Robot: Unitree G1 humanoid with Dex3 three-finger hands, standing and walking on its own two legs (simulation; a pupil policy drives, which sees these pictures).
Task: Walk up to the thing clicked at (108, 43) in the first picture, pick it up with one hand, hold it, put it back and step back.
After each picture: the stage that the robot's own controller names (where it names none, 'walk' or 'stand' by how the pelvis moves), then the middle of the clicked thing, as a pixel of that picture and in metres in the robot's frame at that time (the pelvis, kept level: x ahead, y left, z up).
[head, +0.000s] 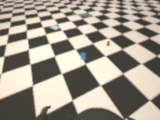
stand; (108, 43) +1.73 -0.49 -0.72
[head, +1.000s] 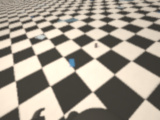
walk; (96, 45) +1.65 -0.05 -0.69
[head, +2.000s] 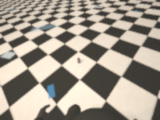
walk; (78, 60) +1.08 +0.26 -0.72
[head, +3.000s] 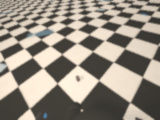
walk; (77, 78) +0.68 +0.24 -0.72
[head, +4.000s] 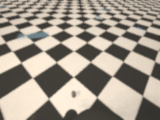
walk; (73, 94) +0.45 +0.18 -0.70
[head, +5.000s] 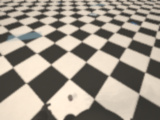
stand; (70, 98) +0.37 +0.20 -0.72
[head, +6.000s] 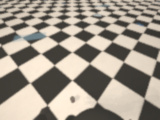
stand; (72, 99) +0.36 +0.18 -0.72
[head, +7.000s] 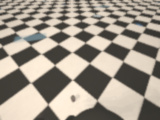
stand; (73, 98) +0.38 +0.18 -0.73
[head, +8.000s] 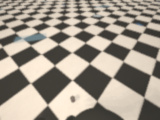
stand; (72, 99) +0.37 +0.19 -0.73
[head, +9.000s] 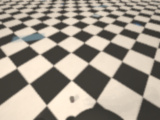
stand; (72, 99) +0.37 +0.19 -0.73
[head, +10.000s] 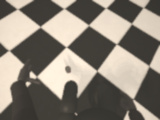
go down; (68, 69) +0.43 +0.19 -0.47
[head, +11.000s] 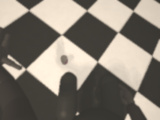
go down; (64, 60) +0.47 +0.20 -0.32
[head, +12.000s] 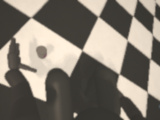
close in; (42, 52) +0.46 +0.24 -0.24
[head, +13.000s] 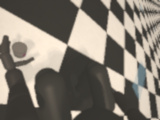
close; (20, 50) +0.45 +0.27 -0.23
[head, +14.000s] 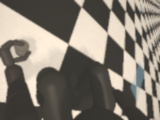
lift; (21, 48) +0.44 +0.26 -0.23
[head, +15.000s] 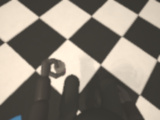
lift; (60, 69) +0.33 +0.21 -0.06
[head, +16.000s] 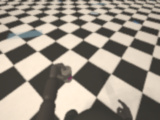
hold; (67, 74) +0.33 +0.16 +0.03
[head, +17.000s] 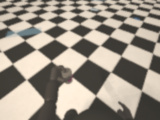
hold; (67, 76) +0.32 +0.16 +0.00
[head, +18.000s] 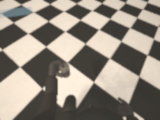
crouch; (65, 70) +0.36 +0.16 -0.06
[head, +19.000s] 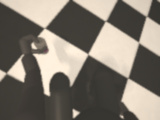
lower; (42, 46) +0.49 +0.25 -0.10
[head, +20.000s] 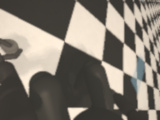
lower; (12, 49) +0.45 +0.27 -0.23
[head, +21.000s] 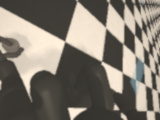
lower; (13, 48) +0.45 +0.28 -0.23
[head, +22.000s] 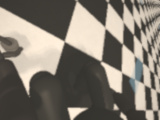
lower; (12, 48) +0.46 +0.28 -0.23
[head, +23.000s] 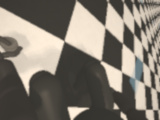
lower; (11, 47) +0.46 +0.28 -0.24
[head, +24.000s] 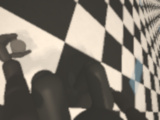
open; (18, 49) +0.46 +0.25 -0.24
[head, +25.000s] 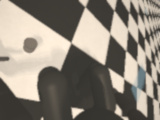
stand; (30, 46) +0.46 +0.24 -0.24
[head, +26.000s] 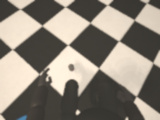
walk; (71, 67) +0.45 +0.17 -0.46
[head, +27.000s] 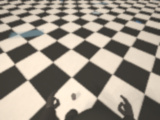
stand; (73, 96) +0.39 +0.15 -0.66
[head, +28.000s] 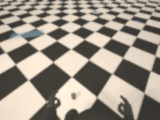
stand; (73, 96) +0.39 +0.16 -0.67
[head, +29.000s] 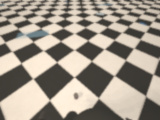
stand; (76, 96) +0.40 +0.14 -0.71
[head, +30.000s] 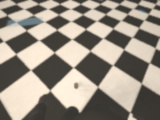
walk; (76, 85) +0.44 +0.11 -0.70
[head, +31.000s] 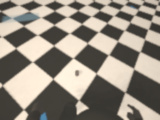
walk; (77, 73) +0.63 +0.12 -0.71
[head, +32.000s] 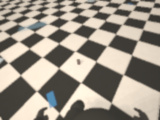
walk; (78, 62) +0.94 +0.25 -0.70
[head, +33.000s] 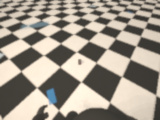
stand; (79, 62) +1.01 +0.17 -0.71
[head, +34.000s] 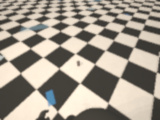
stand; (78, 63) +1.02 +0.18 -0.73
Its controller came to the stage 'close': yes
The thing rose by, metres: 0.72
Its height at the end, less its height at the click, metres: +0.00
